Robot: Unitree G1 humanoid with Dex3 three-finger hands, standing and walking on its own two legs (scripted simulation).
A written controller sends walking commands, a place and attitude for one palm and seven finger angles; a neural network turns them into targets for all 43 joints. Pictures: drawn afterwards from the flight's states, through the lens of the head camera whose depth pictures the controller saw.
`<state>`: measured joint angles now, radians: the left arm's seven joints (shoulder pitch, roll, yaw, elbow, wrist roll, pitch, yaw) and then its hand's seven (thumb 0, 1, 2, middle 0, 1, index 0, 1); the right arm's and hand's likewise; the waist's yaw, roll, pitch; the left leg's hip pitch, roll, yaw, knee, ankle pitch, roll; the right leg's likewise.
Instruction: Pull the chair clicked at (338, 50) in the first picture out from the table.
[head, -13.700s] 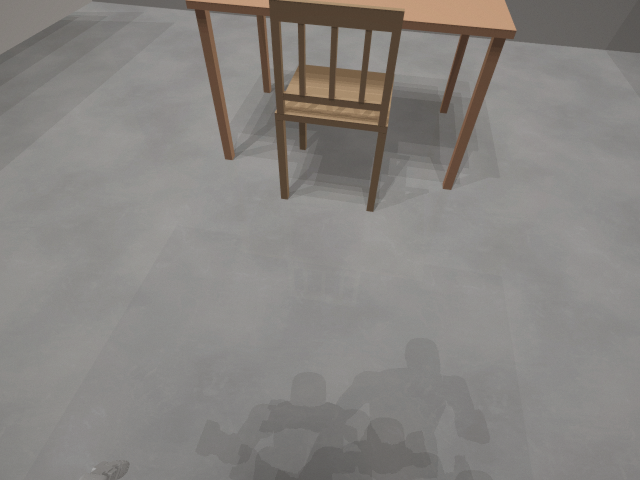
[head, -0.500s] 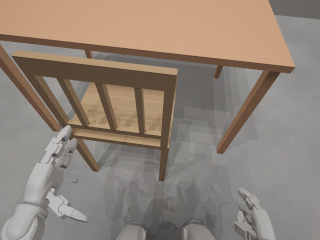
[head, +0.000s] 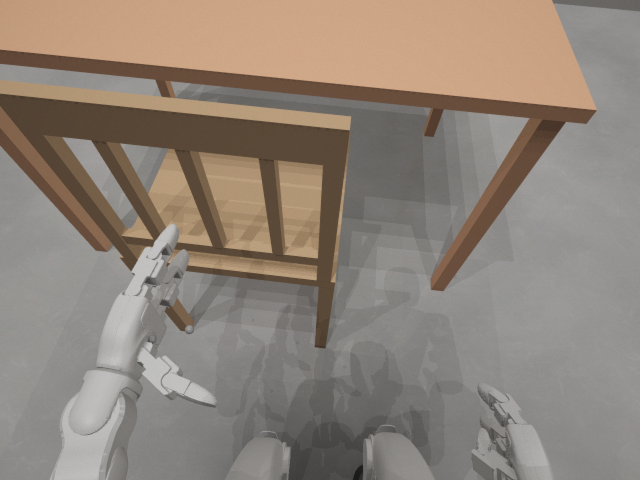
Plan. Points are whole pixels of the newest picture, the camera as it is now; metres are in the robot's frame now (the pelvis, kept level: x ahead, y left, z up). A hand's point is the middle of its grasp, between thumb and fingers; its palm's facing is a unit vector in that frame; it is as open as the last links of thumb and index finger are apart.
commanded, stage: aim the fingers beside a spindle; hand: left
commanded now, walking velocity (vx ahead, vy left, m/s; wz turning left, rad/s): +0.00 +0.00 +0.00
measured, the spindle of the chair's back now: (205, 201) +0.51 +0.20 -0.03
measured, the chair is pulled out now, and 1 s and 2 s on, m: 0.00 0.00 0.00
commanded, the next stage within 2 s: push the fingers through the gap in 1.42 s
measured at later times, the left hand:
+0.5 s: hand (241, 304) +0.32 +0.11 +0.01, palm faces -0.14 -0.99 -0.02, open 17.0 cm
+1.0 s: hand (267, 284) +0.36 +0.08 +0.00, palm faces -0.13 -0.99 -0.02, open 16.9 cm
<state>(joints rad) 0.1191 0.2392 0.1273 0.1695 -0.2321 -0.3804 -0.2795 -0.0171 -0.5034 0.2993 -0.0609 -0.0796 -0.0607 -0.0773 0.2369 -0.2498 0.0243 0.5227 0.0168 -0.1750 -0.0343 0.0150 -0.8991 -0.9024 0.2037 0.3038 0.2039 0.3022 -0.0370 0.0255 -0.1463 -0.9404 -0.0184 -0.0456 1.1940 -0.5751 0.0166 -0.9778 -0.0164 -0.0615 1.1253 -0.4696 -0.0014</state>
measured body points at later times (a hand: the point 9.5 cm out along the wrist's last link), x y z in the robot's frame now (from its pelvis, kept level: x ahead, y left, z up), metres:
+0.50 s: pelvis +0.00 +0.00 -0.01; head +0.11 +0.00 +0.43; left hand +0.32 +0.17 +0.02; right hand +0.16 -0.24 -0.11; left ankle +0.00 +0.11 -0.65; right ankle +0.04 -0.12 -0.65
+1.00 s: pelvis -0.01 -0.01 -0.02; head +0.11 -0.01 +0.41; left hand +0.36 +0.14 +0.00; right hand +0.13 -0.25 -0.14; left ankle +0.00 +0.11 -0.64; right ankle +0.04 -0.12 -0.64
